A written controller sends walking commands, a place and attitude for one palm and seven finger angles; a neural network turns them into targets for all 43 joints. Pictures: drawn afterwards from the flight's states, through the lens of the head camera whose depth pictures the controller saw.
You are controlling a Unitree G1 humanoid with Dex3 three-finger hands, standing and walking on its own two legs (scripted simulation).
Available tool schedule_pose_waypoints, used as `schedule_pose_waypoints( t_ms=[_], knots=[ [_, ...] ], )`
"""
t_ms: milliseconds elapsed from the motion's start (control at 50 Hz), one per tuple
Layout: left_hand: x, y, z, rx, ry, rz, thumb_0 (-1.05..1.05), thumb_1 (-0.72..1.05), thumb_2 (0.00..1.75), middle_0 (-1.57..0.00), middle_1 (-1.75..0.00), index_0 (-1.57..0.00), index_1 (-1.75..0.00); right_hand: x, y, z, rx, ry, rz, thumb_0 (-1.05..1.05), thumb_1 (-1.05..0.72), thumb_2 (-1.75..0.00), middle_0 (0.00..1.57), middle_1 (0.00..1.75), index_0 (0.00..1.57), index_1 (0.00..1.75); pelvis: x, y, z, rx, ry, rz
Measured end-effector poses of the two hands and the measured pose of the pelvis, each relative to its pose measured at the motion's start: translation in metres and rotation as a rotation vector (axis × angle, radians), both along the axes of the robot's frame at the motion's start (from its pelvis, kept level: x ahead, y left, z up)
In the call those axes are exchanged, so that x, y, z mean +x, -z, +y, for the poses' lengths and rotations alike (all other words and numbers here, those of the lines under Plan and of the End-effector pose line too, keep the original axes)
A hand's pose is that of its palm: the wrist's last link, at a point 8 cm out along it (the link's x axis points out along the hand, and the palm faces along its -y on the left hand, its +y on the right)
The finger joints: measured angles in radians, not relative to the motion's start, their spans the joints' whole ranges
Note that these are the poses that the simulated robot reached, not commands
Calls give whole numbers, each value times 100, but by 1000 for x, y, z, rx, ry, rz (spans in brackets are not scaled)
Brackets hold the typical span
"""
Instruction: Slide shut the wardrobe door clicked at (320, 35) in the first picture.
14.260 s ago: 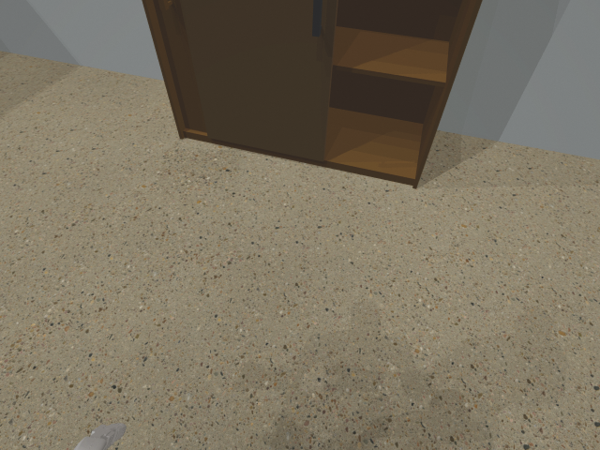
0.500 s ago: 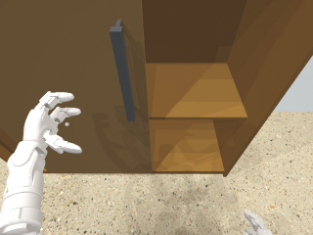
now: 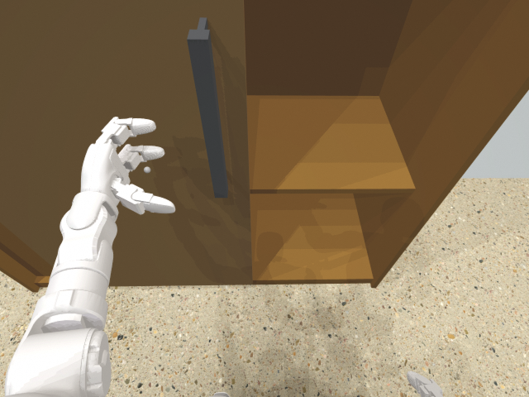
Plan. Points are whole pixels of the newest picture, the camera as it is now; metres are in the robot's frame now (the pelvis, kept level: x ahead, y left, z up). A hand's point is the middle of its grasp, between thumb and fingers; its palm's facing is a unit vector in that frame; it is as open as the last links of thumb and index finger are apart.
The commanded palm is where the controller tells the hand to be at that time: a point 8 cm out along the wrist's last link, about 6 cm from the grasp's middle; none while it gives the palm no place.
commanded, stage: move the hooked fingers beside the handle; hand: left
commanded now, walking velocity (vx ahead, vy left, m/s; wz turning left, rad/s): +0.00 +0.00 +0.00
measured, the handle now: (214, 123) +0.54 +0.09 +0.10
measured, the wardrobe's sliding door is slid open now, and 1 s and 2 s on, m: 0.47 0.47 0.47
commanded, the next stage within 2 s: feel for the door with the fingertips in 1.52 s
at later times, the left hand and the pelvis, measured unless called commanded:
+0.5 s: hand (171, 141) +0.49 +0.16 +0.10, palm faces +0.04 -1.00 +0.00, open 13.8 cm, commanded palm +0.46 +0.20 +0.10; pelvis +0.01 -0.01 -0.01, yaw -2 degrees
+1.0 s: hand (166, 145) +0.48 +0.16 +0.11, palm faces +0.03 -1.00 -0.01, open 14.0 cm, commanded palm +0.45 +0.21 +0.10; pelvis +0.00 -0.02 -0.01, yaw -1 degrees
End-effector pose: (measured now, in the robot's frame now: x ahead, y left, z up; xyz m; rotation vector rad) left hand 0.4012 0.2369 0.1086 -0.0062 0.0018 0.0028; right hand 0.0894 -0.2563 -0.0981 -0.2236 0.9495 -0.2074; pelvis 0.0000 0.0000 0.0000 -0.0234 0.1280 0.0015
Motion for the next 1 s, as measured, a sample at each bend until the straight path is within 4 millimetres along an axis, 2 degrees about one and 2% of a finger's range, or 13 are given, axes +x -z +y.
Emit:
schedule_pose_waypoints(
  t_ms=[260,400,460,560,700,840,920,1000],
  knots=[
    [50,3,-14,-3,-24,11,-1,-50,30,-30,-120,-30,-120,-60,13,-8,9,82,180,1,-91,-90,20,30,21,30,3,5,-3,1,26,57],
    [69,5,-22,-6,-20,22,-1,-50,30,-30,-120,-30,-120,-87,17,-13,12,124,278,1,-91,-90,20,30,20,30,6,8,-6,-1,30,87],
    [69,6,-22,-11,-34,12,-1,-50,30,-32,-121,-32,-123,-92,18,-15,16,130,301,1,-91,-90,20,30,20,30,7,9,-8,0,33,96],
    [66,7,-29,15,-26,4,-1,-50,30,-32,-121,-31,-122,-89,19,-17,31,134,299,1,-91,-90,20,30,20,30,9,9,-11,1,35,97],
    [57,5,-35,0,-37,7,-1,-50,30,-31,-121,-30,-120,-66,18,-19,43,124,225,1,-91,-90,20,30,20,30,10,8,-15,5,38,78],
    [52,6,-22,7,-68,21,-1,-50,30,-30,-120,-30,-120,-47,16,-22,35,92,171,1,-91,-90,20,30,20,30,6,8,-19,5,32,72],
    [52,4,-15,17,-61,8,-1,-50,30,-30,-120,-30,-120,-45,15,-25,21,81,176,1,-91,-90,20,30,20,30,4,9,-20,2,23,77],
    [53,0,-19,13,-30,-14,-1,-50,30,-30,-120,-30,-120,-47,16,-27,13,78,195,1,-91,-90,20,30,20,30,4,9,-18,-1,17,81]
  ],
)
